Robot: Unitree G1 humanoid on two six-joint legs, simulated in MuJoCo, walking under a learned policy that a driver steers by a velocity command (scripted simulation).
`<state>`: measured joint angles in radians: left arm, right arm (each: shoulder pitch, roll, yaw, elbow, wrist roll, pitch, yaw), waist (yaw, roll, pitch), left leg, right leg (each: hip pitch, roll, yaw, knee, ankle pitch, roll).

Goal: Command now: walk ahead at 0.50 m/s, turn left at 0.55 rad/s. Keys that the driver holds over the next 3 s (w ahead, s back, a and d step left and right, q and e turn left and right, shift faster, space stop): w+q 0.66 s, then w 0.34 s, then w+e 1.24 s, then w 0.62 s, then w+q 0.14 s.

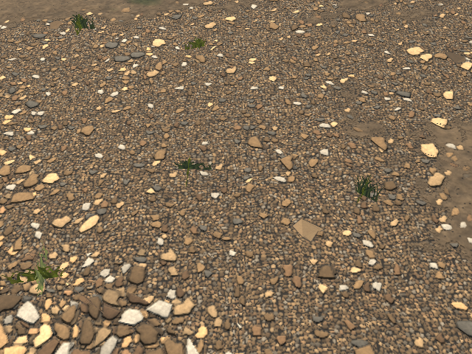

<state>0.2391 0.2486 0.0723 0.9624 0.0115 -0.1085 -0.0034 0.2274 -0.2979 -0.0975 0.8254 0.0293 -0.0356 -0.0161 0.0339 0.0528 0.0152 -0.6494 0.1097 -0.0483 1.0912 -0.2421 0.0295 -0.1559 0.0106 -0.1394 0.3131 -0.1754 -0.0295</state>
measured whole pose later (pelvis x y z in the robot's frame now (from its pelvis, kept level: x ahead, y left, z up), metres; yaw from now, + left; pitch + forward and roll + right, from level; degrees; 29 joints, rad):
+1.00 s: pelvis +0.54 +0.13 +0.00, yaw +29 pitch +2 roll -1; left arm 0.29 0.26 0.06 0.86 0.00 -0.10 -0.03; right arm 0.25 -0.28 -0.06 0.72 0.01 -0.06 -0.01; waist 0.04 0.04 0.01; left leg -0.55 0.05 -0.06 1.08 -0.32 0.03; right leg -0.23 0.05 -0.02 0.37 -0.17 -0.05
